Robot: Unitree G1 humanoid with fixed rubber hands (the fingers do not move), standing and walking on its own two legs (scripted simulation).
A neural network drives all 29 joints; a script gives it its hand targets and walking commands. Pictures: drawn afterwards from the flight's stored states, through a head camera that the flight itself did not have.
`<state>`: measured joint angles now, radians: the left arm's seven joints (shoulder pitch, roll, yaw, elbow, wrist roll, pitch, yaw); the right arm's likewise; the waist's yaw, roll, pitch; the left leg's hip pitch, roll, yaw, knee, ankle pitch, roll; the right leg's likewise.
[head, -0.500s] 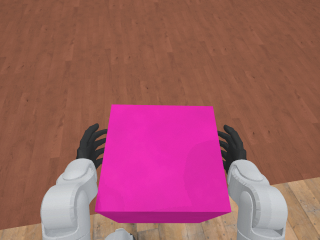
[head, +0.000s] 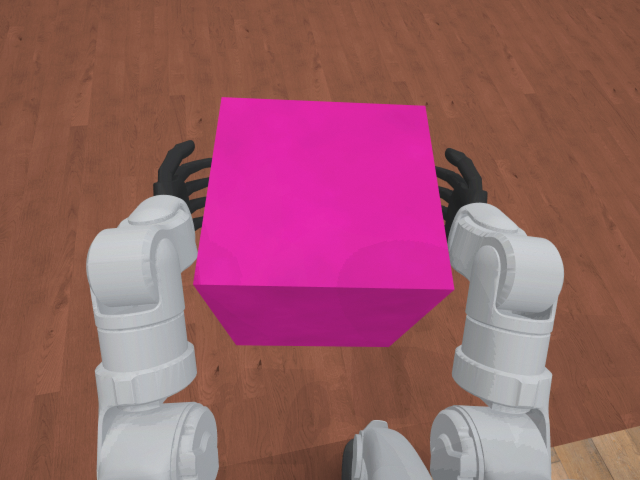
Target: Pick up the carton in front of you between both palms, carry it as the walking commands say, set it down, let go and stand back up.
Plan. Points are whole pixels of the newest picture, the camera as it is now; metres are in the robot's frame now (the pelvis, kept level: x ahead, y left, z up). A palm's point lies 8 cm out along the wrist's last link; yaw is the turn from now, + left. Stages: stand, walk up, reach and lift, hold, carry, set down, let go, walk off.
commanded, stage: carry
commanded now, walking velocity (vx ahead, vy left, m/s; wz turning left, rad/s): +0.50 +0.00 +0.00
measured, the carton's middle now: (318, 241) +0.36 +0.00 +0.09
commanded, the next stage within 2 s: none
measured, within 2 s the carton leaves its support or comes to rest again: neither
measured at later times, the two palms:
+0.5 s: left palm (220, 39) +0.72 +0.14 +0.15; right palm (406, 47) +0.71 -0.16 +0.15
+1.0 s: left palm out of the picture +1.02 +0.13 +0.21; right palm out of the picture +1.05 -0.17 +0.21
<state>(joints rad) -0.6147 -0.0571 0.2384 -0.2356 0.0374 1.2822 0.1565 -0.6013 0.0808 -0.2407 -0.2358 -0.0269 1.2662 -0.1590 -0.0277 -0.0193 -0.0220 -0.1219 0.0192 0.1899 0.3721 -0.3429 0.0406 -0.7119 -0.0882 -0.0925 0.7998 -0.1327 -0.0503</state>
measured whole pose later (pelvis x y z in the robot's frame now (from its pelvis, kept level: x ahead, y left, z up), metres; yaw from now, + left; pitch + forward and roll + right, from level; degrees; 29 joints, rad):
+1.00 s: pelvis +0.68 -0.05 +0.07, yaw +0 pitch +4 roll +0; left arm -0.65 -0.06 0.26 -0.09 0.02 1.26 0.18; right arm -0.67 0.08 -0.32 -0.10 -0.05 1.28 -0.16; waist 0.11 0.00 -0.02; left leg -0.58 0.01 0.00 1.38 -0.43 0.05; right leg -0.45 0.03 -0.14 0.62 -0.40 -0.06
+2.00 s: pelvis +1.32 -0.06 +0.16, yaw -1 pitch +5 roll +1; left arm -0.70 -0.04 0.26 -0.05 -0.01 1.24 0.19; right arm -0.66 0.09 -0.30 -0.15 -0.08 1.27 -0.15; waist 0.07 -0.02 -0.07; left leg -0.74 0.03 0.12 0.85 -0.38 0.06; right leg -0.12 -0.02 -0.09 0.41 -0.52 0.00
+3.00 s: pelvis +1.95 -0.06 +0.26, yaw -1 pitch +4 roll +1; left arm -0.66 -0.09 0.32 -0.09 0.06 1.26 0.16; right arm -0.63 0.07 -0.25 -0.07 -0.01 1.24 -0.18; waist -0.12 -0.01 -0.01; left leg -0.43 -0.01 0.15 0.64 -0.43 0.09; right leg -0.62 0.00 -0.01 1.35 -0.44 -0.05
